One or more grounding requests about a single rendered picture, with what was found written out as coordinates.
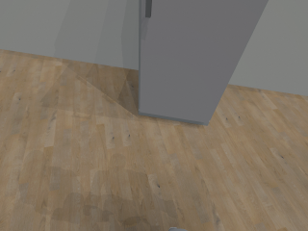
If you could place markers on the fridge door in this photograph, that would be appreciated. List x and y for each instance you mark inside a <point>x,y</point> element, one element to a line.
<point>189,50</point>

